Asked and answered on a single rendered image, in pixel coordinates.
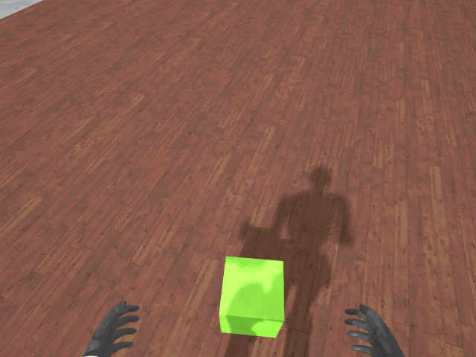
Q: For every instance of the right robot hand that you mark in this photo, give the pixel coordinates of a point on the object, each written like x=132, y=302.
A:
x=380, y=338

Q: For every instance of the carton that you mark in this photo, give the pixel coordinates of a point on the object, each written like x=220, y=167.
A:
x=252, y=301

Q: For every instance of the left robot hand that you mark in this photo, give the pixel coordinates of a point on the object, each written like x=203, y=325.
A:
x=101, y=343

